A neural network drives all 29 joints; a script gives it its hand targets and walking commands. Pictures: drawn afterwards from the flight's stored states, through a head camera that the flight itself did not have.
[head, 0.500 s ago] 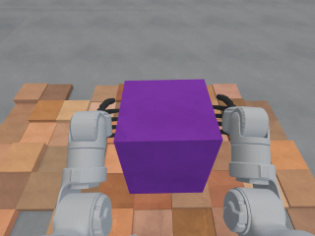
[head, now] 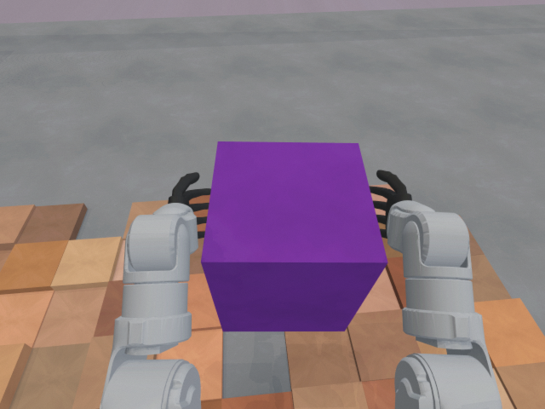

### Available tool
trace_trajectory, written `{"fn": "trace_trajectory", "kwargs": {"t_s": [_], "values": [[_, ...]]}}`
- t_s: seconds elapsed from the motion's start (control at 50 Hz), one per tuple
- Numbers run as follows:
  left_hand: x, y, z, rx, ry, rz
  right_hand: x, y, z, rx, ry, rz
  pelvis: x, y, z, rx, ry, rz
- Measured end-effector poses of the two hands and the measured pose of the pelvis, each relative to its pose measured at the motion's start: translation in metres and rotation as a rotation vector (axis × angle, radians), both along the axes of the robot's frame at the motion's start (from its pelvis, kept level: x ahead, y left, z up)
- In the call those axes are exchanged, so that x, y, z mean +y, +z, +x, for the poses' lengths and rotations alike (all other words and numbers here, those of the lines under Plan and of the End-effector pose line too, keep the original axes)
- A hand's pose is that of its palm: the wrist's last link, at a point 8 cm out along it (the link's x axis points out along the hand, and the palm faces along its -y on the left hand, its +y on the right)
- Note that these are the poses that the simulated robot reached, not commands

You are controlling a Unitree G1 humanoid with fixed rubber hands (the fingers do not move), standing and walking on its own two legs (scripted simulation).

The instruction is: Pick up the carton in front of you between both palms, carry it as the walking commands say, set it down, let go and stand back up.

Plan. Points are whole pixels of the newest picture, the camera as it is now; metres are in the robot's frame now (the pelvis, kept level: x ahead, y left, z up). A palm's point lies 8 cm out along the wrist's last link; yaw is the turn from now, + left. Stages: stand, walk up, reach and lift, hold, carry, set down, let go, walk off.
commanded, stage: carry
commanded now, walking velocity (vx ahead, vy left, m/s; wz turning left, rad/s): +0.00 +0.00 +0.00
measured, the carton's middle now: (286, 243) +0.37 -0.01 +0.04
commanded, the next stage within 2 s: none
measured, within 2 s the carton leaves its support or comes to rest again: neither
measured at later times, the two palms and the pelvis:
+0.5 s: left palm (161, 175) +0.50 +0.20 +0.08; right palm (331, 168) +0.50 -0.10 +0.09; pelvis +0.22 +0.05 +0.00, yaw +0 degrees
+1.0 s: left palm (178, 129) +0.57 +0.17 +0.13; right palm (343, 123) +0.57 -0.13 +0.13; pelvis +0.22 +0.02 +0.00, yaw +0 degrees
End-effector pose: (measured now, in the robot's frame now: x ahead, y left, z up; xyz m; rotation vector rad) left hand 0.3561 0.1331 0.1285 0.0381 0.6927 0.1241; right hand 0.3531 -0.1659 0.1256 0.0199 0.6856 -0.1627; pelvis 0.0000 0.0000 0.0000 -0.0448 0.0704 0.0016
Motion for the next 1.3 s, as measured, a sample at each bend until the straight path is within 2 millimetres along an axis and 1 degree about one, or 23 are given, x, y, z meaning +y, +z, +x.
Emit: {"fn": "trace_trajectory", "kwargs": {"t_s": [0.04,0.08,0.12,0.18,0.24,0.28,0.32,0.34,0.42,0.5,0.58,0.64,0.76,0.86,0.94,1.12,1.3], "values": [[0.008,-0.009,0.014,0.046,0.024,0.001,0.008,-0.004,0.024,0.045,0.032,-0.010,-0.002,0.004,0.019,0.007,0.009,0.004],[0.019,-0.019,0.021,0.087,0.060,-0.013,0.020,-0.009,0.043,0.086,0.059,-0.011,-0.003,0.010,0.038,0.012,0.017,0.012],[0.031,-0.026,0.027,0.107,0.102,-0.034,0.032,-0.015,0.059,0.107,0.077,-0.003,-0.002,0.014,0.057,0.014,0.024,0.018],[0.048,-0.030,0.038,0.089,0.161,-0.071,0.051,-0.020,0.078,0.092,0.090,0.032,0.004,0.015,0.088,0.010,0.035,0.014],[0.062,-0.031,0.058,0.027,0.188,-0.108,0.065,-0.022,0.094,0.033,0.073,0.052,0.017,0.007,0.124,-0.005,0.039,-0.001],[0.070,-0.034,0.076,-0.033,0.178,-0.120,0.072,-0.025,0.106,-0.027,0.050,0.060,0.027,-0.007,0.150,-0.020,0.029,-0.018],[0.074,-0.041,0.094,-0.061,0.156,-0.119,0.076,-0.029,0.118,-0.057,0.051,0.025,0.033,-0.018,0.169,-0.020,0.024,0.008],[0.074,-0.045,0.100,-0.049,0.144,-0.116,0.076,-0.032,0.122,-0.046,0.050,0.011,0.036,-0.019,0.176,-0.019,0.021,0.018],[0.071,-0.051,0.121,0.023,0.107,-0.110,0.073,-0.040,0.133,0.025,0.018,0.004,0.044,-0.013,0.203,0.000,0.014,0.002],[0.065,-0.045,0.142,0.033,0.068,-0.098,0.066,-0.035,0.145,0.033,-0.015,0.009,0.047,-0.004,0.220,0.011,0.008,-0.004],[0.059,-0.031,0.161,0.015,0.038,-0.073,0.060,-0.024,0.157,0.015,-0.025,0.010,0.047,0.004,0.230,0.007,0.000,0.001],[0.055,-0.018,0.176,-0.006,0.014,-0.041,0.056,-0.013,0.171,-0.005,-0.012,-0.009,0.045,0.006,0.234,-0.003,-0.003,0.009],[0.050,0.005,0.202,-0.017,-0.011,0.014,0.050,0.010,0.203,-0.014,0.039,-0.050,0.038,0.004,0.233,-0.022,-0.003,0.023],[0.046,0.010,0.211,0.029,-0.004,0.024,0.047,0.017,0.218,0.032,0.064,-0.061,0.029,0.003,0.229,-0.030,-0.002,0.026],[0.042,0.007,0.211,0.068,0.002,0.025,0.043,0.013,0.221,0.071,0.072,-0.058,0.021,0.002,0.225,-0.036,-0.002,0.028],[0.024,-0.002,0.207,0.095,0.010,0.029,0.025,0.000,0.214,0.097,0.056,-0.040,0.005,-0.002,0.212,-0.041,-0.003,0.029],[0.006,-0.005,0.204,0.088,0.017,0.020,0.007,-0.004,0.210,0.091,0.044,-0.025,-0.010,-0.003,0.204,-0.042,-0.003,0.035]]}}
